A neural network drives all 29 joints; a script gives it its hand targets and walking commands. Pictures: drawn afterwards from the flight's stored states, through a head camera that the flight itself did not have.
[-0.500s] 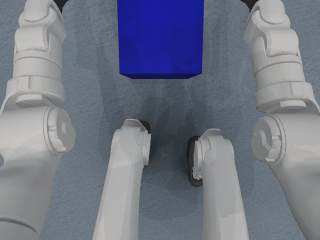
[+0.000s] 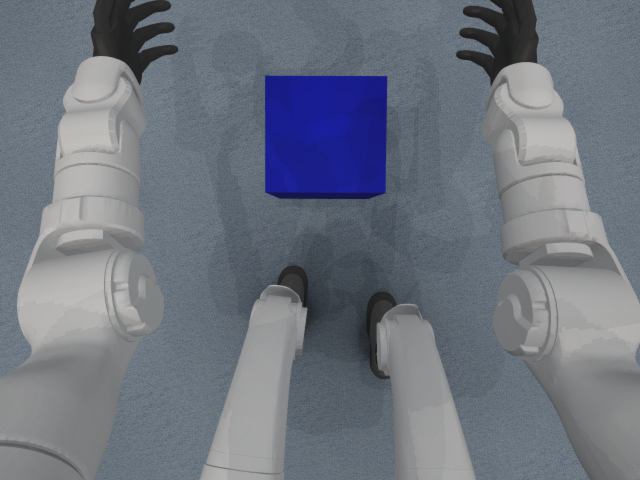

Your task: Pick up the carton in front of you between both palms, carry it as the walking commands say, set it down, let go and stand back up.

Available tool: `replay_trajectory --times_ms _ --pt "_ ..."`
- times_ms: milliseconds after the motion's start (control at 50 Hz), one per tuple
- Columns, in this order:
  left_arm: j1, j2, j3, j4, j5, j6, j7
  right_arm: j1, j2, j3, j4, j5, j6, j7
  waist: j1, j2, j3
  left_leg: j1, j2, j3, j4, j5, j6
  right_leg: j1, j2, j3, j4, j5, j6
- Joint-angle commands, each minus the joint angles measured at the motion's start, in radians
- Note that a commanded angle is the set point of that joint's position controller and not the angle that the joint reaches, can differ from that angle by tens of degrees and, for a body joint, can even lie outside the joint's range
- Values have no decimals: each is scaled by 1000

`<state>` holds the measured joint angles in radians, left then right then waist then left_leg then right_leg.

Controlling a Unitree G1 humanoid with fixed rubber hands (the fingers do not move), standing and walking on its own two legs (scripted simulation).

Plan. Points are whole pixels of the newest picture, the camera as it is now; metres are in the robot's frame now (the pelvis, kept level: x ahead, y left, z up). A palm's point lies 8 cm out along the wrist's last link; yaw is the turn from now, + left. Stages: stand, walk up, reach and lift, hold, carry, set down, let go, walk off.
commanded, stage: let go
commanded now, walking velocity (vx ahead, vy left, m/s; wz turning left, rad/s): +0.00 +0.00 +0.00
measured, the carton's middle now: (324, 147) +0.51 +0.06 -0.50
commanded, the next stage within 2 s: stand in 1.34 s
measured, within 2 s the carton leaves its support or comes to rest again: neither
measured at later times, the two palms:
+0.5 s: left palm (47, 183) +0.37 +0.27 +0.00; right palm (618, 197) +0.41 -0.17 +0.00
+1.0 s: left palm (30, 397) +0.24 +0.21 +0.08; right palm out of the picture +0.27 -0.25 +0.08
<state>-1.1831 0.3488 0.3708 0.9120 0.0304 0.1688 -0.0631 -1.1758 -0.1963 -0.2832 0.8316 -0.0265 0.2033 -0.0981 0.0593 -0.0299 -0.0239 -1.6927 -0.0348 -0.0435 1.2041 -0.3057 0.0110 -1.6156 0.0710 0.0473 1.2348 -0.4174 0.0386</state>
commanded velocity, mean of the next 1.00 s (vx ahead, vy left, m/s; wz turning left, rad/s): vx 0.00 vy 0.00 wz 0.00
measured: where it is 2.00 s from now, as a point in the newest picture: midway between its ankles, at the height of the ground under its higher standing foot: (334, 336)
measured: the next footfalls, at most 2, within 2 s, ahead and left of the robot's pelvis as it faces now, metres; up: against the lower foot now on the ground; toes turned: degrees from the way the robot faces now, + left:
none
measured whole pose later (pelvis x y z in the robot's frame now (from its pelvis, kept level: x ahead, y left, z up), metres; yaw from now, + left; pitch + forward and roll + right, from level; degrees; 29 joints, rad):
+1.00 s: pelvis +0.10 -0.03 +0.15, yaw +3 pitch +0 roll +1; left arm 0.24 0.22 0.05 0.43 0.00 0.07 -0.07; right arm 0.22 -0.21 -0.04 0.45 0.00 0.06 0.06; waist 0.00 -0.02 0.06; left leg -0.20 -0.03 -0.06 0.41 -0.21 -0.01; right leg -0.14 0.03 0.06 0.45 -0.31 -0.03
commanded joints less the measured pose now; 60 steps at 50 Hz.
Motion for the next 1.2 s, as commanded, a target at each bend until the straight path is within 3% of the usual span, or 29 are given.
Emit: replay_trajectory --times_ms 0,120,240,420,720,880,1000,1180 --pt "-168 120 22 -96 33 -27 -8 -168 -71 -18 -105 -38 -23 5 27 27 -994 887 -10 49 -115 393 -31 319 30 -92 -182 192 35" --pt "81 106 -8 -198 91 -28 -36 90 -25 3 -212 -95 -18 1 22 43 -1052 1092 -8 47 -212 507 -18 478 29 -92 -292 298 32" --pt "333 65 -77 -348 62 -61 -43 340 -8 60 -352 -70 -66 16 18 77 -944 1311 8 3 -310 598 -13 521 19 -80 -402 311 19" --pt "728 -17 -152 -374 -5 -132 -36 723 -13 95 -328 -54 -148 65 -15 79 -752 1461 35 -41 -425 677 -22 635 4 -54 -537 318 7" --pt "1273 -47 -263 -511 -41 -202 -5 1207 -50 186 -423 3 -228 121 -35 20 -302 1535 4 16 -707 382 -26 1230 -39 -18 -775 348 -13" --pt "1369 -36 -295 -574 -32 -145 -5 1341 -79 216 -467 25 -186 144 -60 -20 -27 1655 -18 38 -794 257 -25 1317 -63 -3 -901 288 -21" --pt "1368 -24 -291 -587 -19 -80 -11 1345 -85 226 -494 29 -129 162 -56 -12 73 1724 -28 47 -788 218 -26 1312 -79 -2 -930 241 -29" --pt "1386 -34 -291 -590 -9 -44 -6 1357 -97 216 -496 19 -88 163 -56 12 60 1740 -21 38 -784 310 -25 1405 -55 -12 -889 376 -17"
